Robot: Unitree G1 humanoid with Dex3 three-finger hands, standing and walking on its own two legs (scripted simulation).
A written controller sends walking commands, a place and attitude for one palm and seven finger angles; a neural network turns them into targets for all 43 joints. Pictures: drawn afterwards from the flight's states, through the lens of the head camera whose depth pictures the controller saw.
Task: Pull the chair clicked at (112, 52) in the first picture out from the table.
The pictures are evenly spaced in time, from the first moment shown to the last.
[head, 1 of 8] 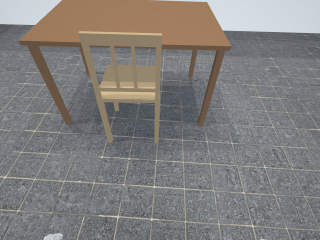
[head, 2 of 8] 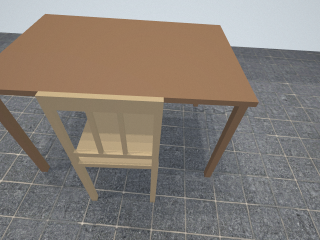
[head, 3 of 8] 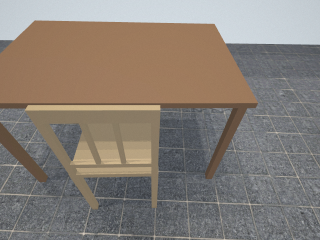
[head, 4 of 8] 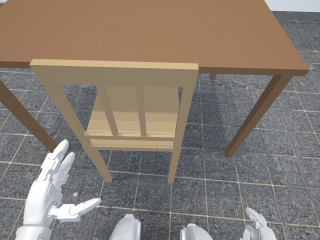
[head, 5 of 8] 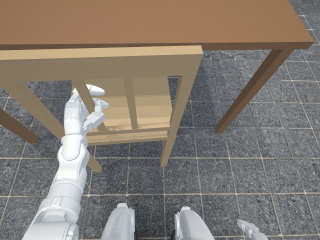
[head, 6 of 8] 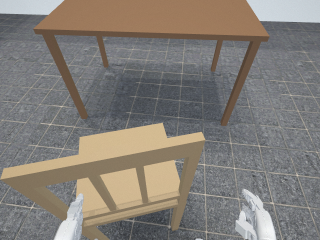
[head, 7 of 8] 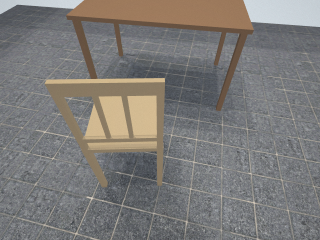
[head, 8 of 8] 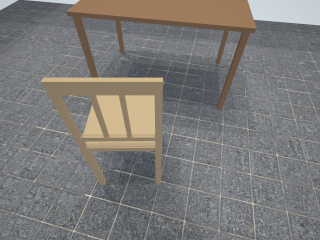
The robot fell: no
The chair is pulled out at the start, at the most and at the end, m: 0.00 0.63 0.61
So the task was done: yes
